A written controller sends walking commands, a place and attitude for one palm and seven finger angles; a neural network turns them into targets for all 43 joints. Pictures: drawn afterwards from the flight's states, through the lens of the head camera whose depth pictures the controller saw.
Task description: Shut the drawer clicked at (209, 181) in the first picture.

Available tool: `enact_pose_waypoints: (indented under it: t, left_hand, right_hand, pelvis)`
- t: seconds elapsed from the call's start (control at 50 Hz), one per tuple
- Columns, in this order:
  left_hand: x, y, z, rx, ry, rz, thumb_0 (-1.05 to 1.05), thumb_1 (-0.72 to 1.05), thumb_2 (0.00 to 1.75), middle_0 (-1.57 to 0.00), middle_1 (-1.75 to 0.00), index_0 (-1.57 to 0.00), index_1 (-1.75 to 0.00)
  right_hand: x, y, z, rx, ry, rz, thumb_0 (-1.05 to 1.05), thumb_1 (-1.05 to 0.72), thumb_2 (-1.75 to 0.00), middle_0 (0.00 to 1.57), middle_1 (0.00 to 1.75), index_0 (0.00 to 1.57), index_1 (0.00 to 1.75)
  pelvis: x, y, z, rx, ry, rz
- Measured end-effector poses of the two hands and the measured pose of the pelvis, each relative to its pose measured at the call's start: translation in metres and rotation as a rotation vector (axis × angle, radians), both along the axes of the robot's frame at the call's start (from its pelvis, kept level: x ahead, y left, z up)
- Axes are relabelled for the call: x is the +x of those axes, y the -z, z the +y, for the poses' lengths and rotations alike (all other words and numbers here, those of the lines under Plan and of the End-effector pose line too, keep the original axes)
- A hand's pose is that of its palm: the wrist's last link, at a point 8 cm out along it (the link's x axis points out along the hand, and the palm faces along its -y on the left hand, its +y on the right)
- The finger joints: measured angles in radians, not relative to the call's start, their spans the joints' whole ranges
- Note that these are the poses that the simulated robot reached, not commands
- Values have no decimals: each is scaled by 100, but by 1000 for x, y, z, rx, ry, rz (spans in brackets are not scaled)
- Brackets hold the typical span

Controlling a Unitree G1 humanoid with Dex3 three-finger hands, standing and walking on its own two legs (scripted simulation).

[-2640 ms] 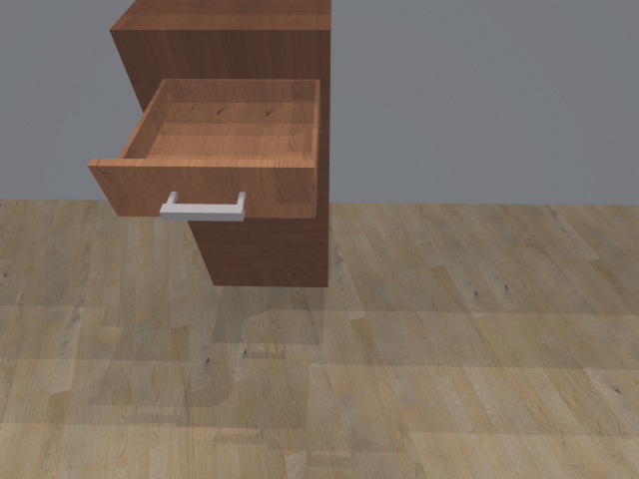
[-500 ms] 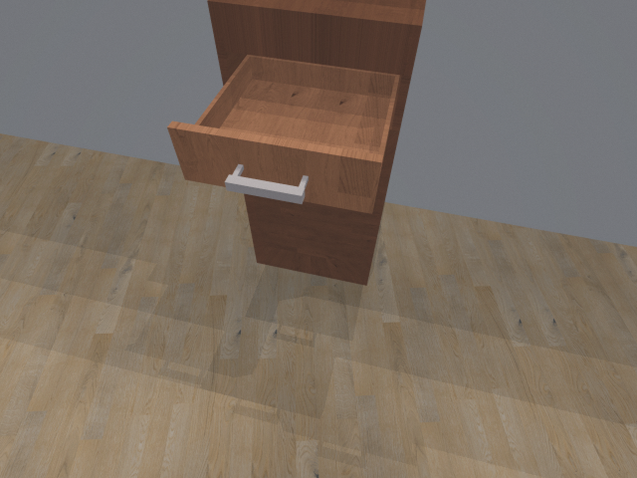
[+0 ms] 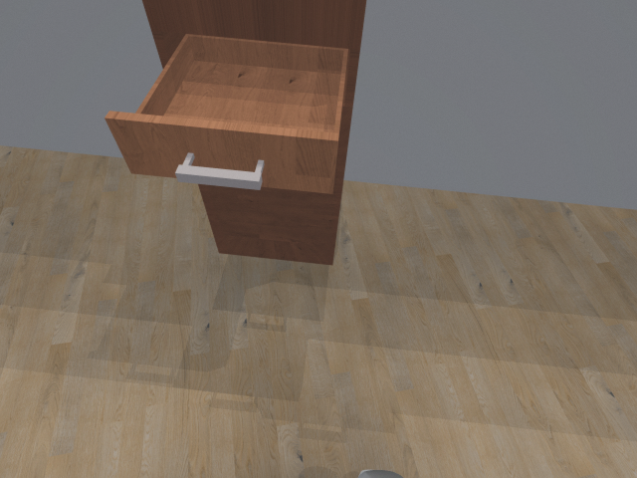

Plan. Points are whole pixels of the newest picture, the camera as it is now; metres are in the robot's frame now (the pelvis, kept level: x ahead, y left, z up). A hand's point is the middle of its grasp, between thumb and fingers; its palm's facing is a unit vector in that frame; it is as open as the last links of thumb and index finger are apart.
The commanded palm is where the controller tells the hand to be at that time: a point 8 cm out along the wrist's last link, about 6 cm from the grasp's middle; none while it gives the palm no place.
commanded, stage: take the last steps up to it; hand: left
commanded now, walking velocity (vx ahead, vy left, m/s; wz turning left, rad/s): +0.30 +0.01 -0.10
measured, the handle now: (222, 169) +0.58 +0.20 +0.00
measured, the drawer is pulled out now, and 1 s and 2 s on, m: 0.29 0.29 0.29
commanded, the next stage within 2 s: come to a stop and stand still in 0.68 s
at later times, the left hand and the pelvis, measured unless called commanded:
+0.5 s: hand out of the picture +0.09 +0.18 -0.18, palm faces -0.01 -0.99 -0.17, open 7.4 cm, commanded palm none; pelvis +0.10 +0.00 +0.00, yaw -4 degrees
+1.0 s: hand (243, 382) +0.27 +0.13 -0.18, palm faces +0.00 -0.98 -0.22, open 7.3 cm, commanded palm none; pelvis +0.24 -0.05 +0.00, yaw -3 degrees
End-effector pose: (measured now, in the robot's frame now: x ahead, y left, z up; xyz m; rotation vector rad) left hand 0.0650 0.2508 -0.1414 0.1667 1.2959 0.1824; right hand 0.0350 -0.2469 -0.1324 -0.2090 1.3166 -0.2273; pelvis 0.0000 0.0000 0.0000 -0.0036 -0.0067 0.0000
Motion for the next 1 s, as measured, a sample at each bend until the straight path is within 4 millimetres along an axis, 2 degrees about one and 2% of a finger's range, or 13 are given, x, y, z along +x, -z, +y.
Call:
enact_pose_waypoints:
  t: [0.1,0.14,0.18,0.32,0.4,0.44,0.48,0.62,0.68,0.72,0.78,0.88,1.0]
  left_hand:
    - [13,-6,-10,14,34,-53,0,91,90,-20,-30,-20,-30]
    - [10,-2,-14,27,37,-54,0,91,90,-20,-30,-20,-30]
    - [1,-5,-19,21,29,-21,0,91,90,-20,-30,-20,-30]
    - [-30,-2,-25,-33,-5,147,0,91,90,-20,-30,-20,-30]
    - [-30,14,-19,-60,-19,228,0,91,90,-20,-30,-20,-30]
    - [-16,14,-18,-59,-4,240,0,91,90,-20,-30,-20,-30]
    - [7,12,-19,-58,11,217,0,91,90,-20,-30,-20,-30]
    - [121,-6,-38,-36,70,22,0,92,90,-20,-30,-19,-30]
    - [165,-6,-50,-10,102,-51,0,92,90,-20,-30,-19,-30]
    - [187,-4,-58,8,106,-87,0,92,90,-20,-30,-19,-30]
    - [202,-9,-69,7,87,-92,0,92,90,-20,-30,-19,-30]
    - [206,-11,-76,11,48,-33,-1,94,90,-20,-30,-20,-30]
    - [203,7,-70,-10,21,70,0,93,90,-20,-30,-20,-30]
  right_hand:
    - [-4,11,-7,40,8,18,0,-90,-90,20,30,21,30]
    - [-2,19,-11,55,21,23,0,-90,-90,20,30,21,30]
    - [5,17,-13,65,22,27,0,-91,-90,20,30,21,30]
    - [56,-2,-4,65,18,-42,0,-91,-90,20,30,20,29]
    - [84,4,5,36,10,-93,0,-91,-90,20,30,20,29]
    - [85,2,10,36,23,-86,0,-91,-90,20,30,20,29]
    - [81,1,14,47,37,-55,0,-91,-90,20,30,20,29]
    - [54,7,21,126,89,132,0,-91,-90,20,30,21,30]
    - [51,18,14,161,129,191,0,-90,-90,20,30,21,30]
    - [56,27,6,174,144,220,0,-90,-90,20,30,21,30]
    - [81,25,-8,167,135,223,0,-91,-90,20,30,21,30]
    - [153,10,-26,123,104,114,0,-91,-90,20,30,20,29]
    - [235,12,-35,67,53,-22,0,-91,-90,20,30,20,29]
  pelvis:
    - [7,4,-12,3,22,13]
    - [10,9,-17,10,32,13]
    - [16,6,-16,-1,24,5]
    - [51,-4,-9,15,48,7]
    - [75,8,1,3,62,6]
    - [85,7,1,12,74,1]
    - [95,3,-1,17,73,5]
    - [134,-5,-18,21,63,13]
    - [156,3,-33,39,65,8]
    - [169,10,-42,37,62,1]
    - [187,5,-49,21,40,-7]
    - [215,-6,-56,32,48,-1]
    - [239,4,-47,1,59,-18]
